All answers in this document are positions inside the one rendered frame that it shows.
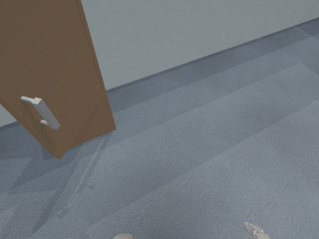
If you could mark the handle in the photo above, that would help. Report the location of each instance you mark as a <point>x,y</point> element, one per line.
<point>43,110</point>

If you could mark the robot right hand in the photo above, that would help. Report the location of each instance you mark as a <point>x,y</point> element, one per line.
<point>255,231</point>

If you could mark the cupboard door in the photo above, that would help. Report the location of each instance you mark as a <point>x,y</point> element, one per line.
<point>45,54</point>

